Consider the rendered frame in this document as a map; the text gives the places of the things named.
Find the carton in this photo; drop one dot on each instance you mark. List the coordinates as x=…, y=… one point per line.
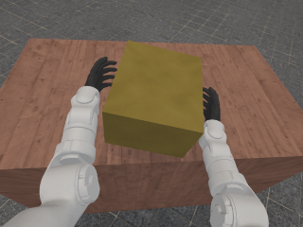
x=156, y=101

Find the right robot forearm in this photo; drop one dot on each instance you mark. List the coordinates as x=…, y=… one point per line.
x=220, y=165

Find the robot right hand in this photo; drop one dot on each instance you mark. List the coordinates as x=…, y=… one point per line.
x=212, y=109

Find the pedestal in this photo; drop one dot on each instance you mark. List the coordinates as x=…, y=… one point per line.
x=262, y=122

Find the left robot forearm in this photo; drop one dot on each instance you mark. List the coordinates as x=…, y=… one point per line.
x=80, y=130

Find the robot left upper arm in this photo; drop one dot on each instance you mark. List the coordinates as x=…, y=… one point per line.
x=66, y=191

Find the robot left hand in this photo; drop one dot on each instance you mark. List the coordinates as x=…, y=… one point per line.
x=95, y=78

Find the robot right upper arm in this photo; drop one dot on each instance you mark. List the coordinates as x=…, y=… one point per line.
x=230, y=209

